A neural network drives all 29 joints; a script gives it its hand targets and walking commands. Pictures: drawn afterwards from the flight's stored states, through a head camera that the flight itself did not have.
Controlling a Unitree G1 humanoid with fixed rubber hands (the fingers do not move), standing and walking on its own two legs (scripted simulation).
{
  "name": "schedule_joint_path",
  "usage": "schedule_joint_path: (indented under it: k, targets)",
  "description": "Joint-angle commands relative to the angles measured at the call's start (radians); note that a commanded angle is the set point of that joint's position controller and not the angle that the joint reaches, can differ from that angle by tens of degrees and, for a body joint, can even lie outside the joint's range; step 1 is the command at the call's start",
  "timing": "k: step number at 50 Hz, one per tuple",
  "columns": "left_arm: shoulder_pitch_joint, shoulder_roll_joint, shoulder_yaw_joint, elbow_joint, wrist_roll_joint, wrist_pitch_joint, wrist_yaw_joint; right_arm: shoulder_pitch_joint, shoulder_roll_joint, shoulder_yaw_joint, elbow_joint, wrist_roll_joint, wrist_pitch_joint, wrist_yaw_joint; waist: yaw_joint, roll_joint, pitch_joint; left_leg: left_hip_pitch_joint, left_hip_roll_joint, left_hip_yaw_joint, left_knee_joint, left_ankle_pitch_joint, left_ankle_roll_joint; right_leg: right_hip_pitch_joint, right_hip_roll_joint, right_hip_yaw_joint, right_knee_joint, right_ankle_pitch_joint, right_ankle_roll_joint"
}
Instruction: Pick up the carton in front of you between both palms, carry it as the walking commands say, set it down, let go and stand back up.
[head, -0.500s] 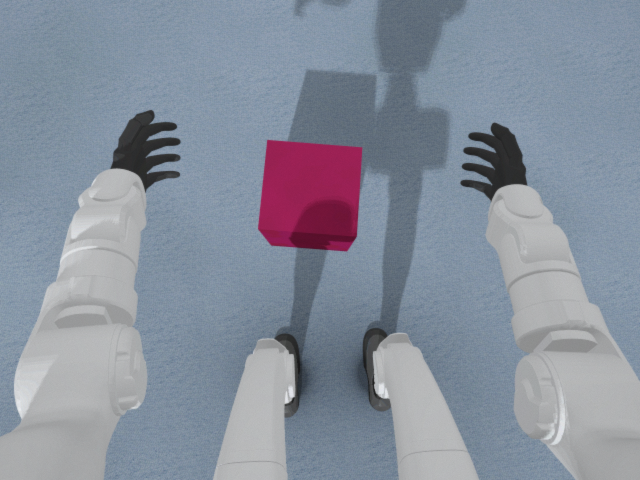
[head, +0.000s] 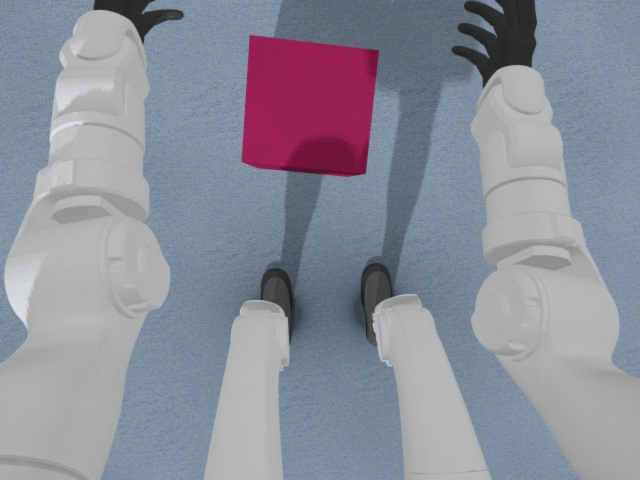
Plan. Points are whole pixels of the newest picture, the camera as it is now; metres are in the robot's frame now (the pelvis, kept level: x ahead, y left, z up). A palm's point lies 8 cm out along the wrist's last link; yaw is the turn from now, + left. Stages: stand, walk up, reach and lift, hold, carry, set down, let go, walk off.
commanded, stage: reach and lift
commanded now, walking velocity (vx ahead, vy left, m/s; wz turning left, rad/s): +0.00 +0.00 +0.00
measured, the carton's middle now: (308, 119) +0.52 +0.02 -0.52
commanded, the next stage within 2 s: none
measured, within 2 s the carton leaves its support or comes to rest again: leaves its support in 1.60 s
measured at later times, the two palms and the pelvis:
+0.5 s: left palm (194, 99) +0.53 +0.20 -0.37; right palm (430, 117) +0.50 -0.17 -0.37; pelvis -0.05 -0.02 -0.22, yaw -1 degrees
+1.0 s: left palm (214, 103) +0.54 +0.19 -0.45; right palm (409, 119) +0.51 -0.16 -0.45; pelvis -0.05 -0.01 -0.28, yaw -2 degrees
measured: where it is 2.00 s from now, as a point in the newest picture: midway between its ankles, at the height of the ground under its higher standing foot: (330, 322)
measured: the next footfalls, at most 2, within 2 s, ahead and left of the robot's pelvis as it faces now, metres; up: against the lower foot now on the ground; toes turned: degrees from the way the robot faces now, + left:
none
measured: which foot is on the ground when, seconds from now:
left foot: down 0.00-1.00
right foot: down 0.00-1.00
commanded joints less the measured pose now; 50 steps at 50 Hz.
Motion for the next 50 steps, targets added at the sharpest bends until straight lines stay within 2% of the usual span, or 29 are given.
schedule_joint_path:
  k: [1,3,6,13,16,20,23,26,30,34,35,36,38,42,46,50]
  targets:
    - [-0.146,0.053,0.034,-0.073,0.021,-0.039,0.013,-0.120,-0.069,-0.008,-0.070,-0.025,-0.052,0.006,0.003,0.092,-0.998,0.723,-0.028,-0.056,0.122,0.735,-0.029,0.104,0.099,-0.072,0.092,0.353,0.032]
    - [-0.123,0.058,0.041,-0.063,0.020,-0.053,0.025,-0.119,-0.062,0.004,-0.053,-0.022,-0.062,0.004,0.019,0.067,-0.967,0.581,-0.034,-0.042,0.173,0.640,-0.031,0.079,0.100,-0.069,0.160,0.328,0.036]
    - [-0.140,0.089,0.012,-0.071,-0.016,-0.069,0.043,-0.136,-0.072,0.032,-0.044,0.004,-0.069,-0.010,0.023,0.045,-0.987,0.406,-0.046,-0.024,0.273,0.555,-0.034,0.091,0.103,-0.062,0.284,0.348,0.043]
    - [-0.325,0.225,-0.174,-0.103,-0.205,-0.071,0.081,-0.282,-0.182,0.185,-0.043,0.177,-0.052,-0.075,0.007,0.080,-1.222,0.310,-0.041,0.022,0.535,0.418,-0.047,0.154,0.096,-0.064,0.553,0.345,0.041]
    - [-0.403,0.271,-0.242,-0.087,-0.271,-0.054,0.087,-0.358,-0.216,0.235,-0.038,0.245,-0.032,-0.095,0.007,0.099,-1.257,0.278,-0.032,0.038,0.614,0.316,-0.047,0.155,0.091,-0.075,0.635,0.274,0.034]
    - [-0.500,0.311,-0.296,-0.040,-0.313,-0.022,0.086,-0.467,-0.251,0.274,-0.007,0.304,0.000,-0.108,0.013,0.110,-1.211,0.223,-0.015,0.047,0.679,0.163,-0.045,0.118,0.082,-0.090,0.709,0.130,0.026]
    - [-0.546,0.324,-0.318,0.035,-0.329,-0.011,0.081,-0.529,-0.264,0.275,0.059,0.313,0.010,-0.104,0.014,0.095,-1.077,0.132,-0.001,0.042,0.712,0.041,-0.041,0.069,0.071,-0.094,0.753,0.025,0.021]
    - [-0.583,0.323,-0.335,0.104,-0.335,-0.017,0.076,-0.579,-0.274,0.264,0.133,0.303,0.003,-0.090,0.011,0.077,-0.939,0.062,0.012,0.028,0.751,-0.027,-0.035,0.018,0.061,-0.093,0.800,-0.036,0.020]
    - [-0.636,0.319,-0.356,0.151,-0.337,-0.034,0.070,-0.625,-0.287,0.248,0.203,0.282,-0.020,-0.069,0.002,0.071,-0.827,0.035,0.019,0.004,0.808,-0.033,-0.031,-0.038,0.053,-0.090,0.865,-0.044,0.021]
    - [-0.696,0.328,-0.390,0.141,-0.356,-0.052,0.079,-0.672,-0.323,0.248,0.216,0.286,-0.048,-0.062,-0.012,0.091,-0.859,0.106,0.020,-0.013,0.869,0.048,-0.033,-0.056,0.051,-0.091,0.931,0.019,0.021]
    - [-0.713,0.332,-0.397,0.126,-0.364,-0.057,0.085,-0.685,-0.335,0.255,0.211,0.293,-0.055,-0.064,-0.011,0.096,-0.883,0.116,0.018,-0.011,0.881,0.066,-0.034,-0.043,0.050,-0.090,0.944,0.037,0.019]
    - [-0.727,0.336,-0.397,0.102,-0.374,-0.062,0.091,-0.699,-0.346,0.264,0.204,0.297,-0.062,-0.066,-0.002,0.085,-0.894,0.095,0.015,-0.007,0.888,0.080,-0.035,-0.015,0.050,-0.089,0.956,0.055,0.017]
    - [-0.739,0.344,-0.410,0.080,-0.392,-0.069,0.098,-0.720,-0.343,0.282,0.182,0.309,-0.071,-0.073,-0.007,0.060,-0.920,0.127,0.014,-0.017,0.910,0.130,-0.030,-0.015,0.056,-0.099,0.983,0.101,0.022]
    - [-0.687,0.321,-0.415,0.087,-0.390,-0.071,0.108,-0.677,-0.315,0.307,0.174,0.329,-0.076,-0.071,0.006,0.078,-0.940,0.206,0.007,-0.011,0.940,0.243,-0.036,-0.033,0.070,-0.109,0.999,0.158,0.022]
    - [-0.599,0.273,-0.413,0.151,-0.379,-0.066,0.104,-0.586,-0.281,0.301,0.234,0.323,-0.074,-0.067,0.001,0.083,-0.872,0.168,0.002,-0.005,0.939,0.217,-0.043,-0.072,0.078,-0.113,0.997,0.132,0.023]
    - [-0.587,0.258,-0.390,0.143,-0.356,-0.073,0.097,-0.575,-0.271,0.274,0.235,0.295,-0.082,-0.064,-0.004,0.081,-0.816,0.090,0.001,-0.002,0.935,0.184,-0.042,-0.080,0.080,-0.099,0.990,0.130,0.019]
